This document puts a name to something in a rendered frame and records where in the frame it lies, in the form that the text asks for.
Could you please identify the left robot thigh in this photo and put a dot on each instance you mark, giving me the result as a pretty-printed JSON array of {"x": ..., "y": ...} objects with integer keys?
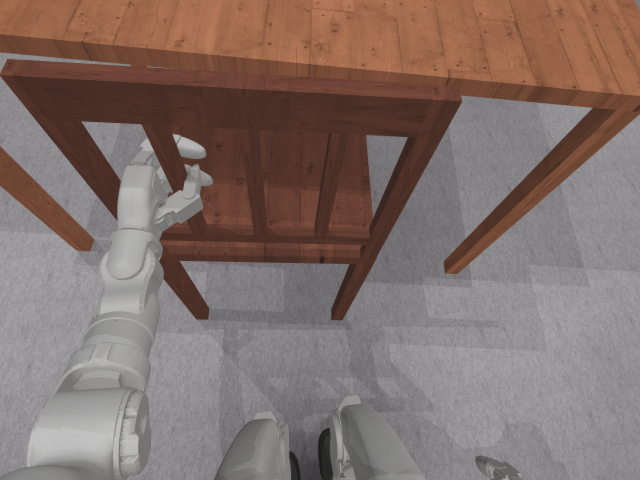
[{"x": 260, "y": 450}]

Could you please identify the table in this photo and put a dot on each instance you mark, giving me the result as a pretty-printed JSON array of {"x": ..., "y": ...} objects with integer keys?
[{"x": 582, "y": 53}]

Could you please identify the chair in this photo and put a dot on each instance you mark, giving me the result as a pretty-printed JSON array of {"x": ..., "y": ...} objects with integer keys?
[{"x": 287, "y": 155}]

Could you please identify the right robot hand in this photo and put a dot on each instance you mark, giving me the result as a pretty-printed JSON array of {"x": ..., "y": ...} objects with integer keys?
[{"x": 496, "y": 470}]

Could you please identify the robot left forearm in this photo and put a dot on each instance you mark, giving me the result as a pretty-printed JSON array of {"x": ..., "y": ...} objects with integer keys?
[{"x": 116, "y": 348}]

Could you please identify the robot left upper arm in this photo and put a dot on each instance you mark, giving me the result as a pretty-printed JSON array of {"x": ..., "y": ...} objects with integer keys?
[{"x": 92, "y": 434}]

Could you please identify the left robot hand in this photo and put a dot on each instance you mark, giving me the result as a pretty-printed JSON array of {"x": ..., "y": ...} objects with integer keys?
[{"x": 143, "y": 190}]

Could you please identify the robot left shin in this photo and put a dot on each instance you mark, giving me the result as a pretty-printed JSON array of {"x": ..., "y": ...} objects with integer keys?
[{"x": 269, "y": 415}]

